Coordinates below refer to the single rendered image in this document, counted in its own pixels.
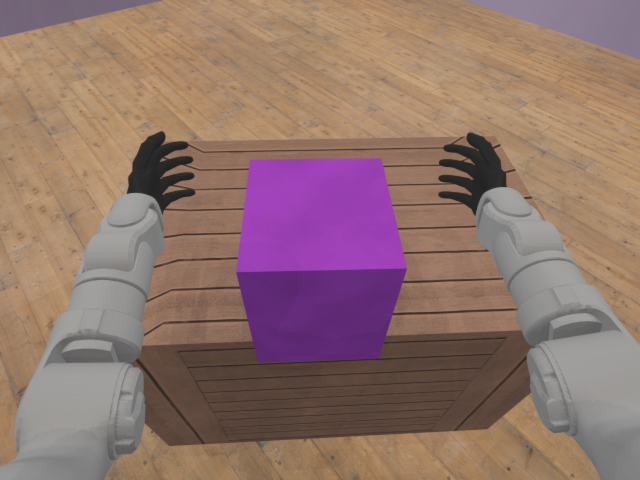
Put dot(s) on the right robot forearm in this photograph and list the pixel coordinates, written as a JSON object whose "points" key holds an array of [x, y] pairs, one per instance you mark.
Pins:
{"points": [[552, 297]]}

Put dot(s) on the right robot upper arm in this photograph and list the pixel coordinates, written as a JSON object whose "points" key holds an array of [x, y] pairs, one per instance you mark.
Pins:
{"points": [[588, 387]]}

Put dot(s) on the right robot hand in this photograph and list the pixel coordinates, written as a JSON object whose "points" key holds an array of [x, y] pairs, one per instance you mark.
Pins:
{"points": [[486, 173]]}

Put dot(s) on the pedestal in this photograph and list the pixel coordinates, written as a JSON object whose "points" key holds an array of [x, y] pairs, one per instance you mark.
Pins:
{"points": [[454, 357]]}

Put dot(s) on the left robot upper arm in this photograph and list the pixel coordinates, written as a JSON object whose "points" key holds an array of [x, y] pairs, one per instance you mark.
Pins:
{"points": [[78, 419]]}

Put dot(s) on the carton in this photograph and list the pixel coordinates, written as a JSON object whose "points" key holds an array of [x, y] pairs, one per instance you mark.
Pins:
{"points": [[320, 263]]}

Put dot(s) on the left robot forearm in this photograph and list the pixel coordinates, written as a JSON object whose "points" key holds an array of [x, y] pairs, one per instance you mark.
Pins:
{"points": [[102, 323]]}

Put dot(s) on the left robot hand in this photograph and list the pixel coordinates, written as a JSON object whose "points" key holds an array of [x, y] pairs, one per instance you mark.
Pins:
{"points": [[147, 170]]}

